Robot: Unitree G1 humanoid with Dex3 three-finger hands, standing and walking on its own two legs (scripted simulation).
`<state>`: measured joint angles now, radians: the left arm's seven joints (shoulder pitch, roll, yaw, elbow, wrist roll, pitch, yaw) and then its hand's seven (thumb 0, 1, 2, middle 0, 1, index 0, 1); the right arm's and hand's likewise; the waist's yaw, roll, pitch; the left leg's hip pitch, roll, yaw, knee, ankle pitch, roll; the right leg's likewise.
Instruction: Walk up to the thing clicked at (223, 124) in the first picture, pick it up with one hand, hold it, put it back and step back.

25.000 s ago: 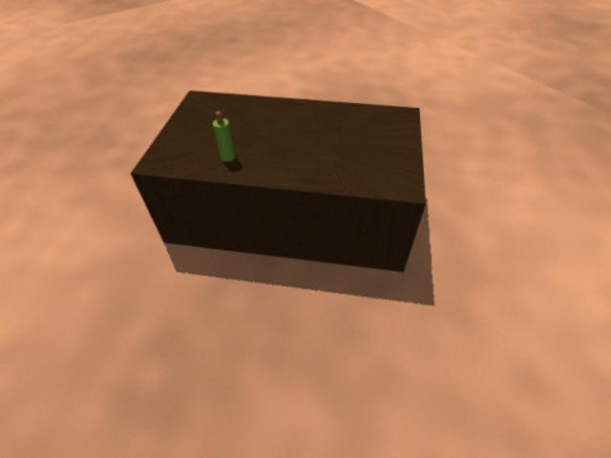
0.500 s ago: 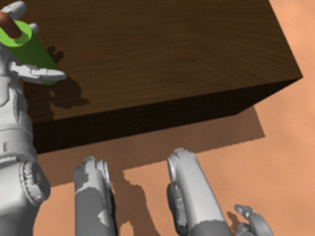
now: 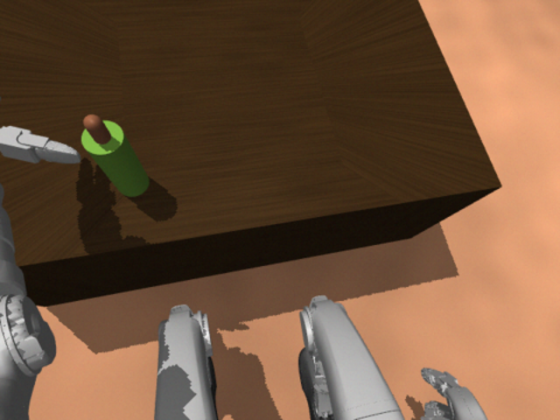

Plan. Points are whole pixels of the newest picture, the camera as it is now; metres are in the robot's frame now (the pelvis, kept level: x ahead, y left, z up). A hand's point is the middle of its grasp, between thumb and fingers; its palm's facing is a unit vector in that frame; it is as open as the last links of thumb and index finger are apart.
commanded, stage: home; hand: left
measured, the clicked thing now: (115, 156) +0.51 +0.21 -0.06
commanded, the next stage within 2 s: none
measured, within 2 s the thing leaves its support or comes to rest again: neither
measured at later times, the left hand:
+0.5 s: hand out of the picture +0.41 +0.33 +0.10, palm faces +0.26 -0.88 -0.41, open 17.7 cm
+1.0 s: hand (46, 403) +0.21 +0.19 +0.11, palm faces +0.21 -0.94 -0.25, open 17.5 cm
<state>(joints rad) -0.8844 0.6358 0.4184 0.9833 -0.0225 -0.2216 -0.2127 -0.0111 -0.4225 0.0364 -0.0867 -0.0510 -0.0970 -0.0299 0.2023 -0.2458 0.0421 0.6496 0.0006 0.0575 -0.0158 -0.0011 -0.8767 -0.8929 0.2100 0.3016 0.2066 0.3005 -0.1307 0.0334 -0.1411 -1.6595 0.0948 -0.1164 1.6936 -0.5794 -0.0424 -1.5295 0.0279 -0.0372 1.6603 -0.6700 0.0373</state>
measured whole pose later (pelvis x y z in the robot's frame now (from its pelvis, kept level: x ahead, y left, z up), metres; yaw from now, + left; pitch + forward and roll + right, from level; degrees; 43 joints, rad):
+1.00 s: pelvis +0.06 +0.00 +0.19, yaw +6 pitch +6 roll -1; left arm 0.38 0.18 -0.03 0.22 -0.03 0.13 0.13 -0.01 -0.54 0.05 -0.06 -0.06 -0.06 -0.05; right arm 0.17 -0.20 0.03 0.55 0.04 0.01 -0.14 0.00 -0.90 -0.90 0.21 0.30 0.21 0.30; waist 0.01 0.03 -0.06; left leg -0.55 0.06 -0.02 0.82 -0.37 -0.04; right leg -0.45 -0.03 -0.02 0.80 -0.45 0.03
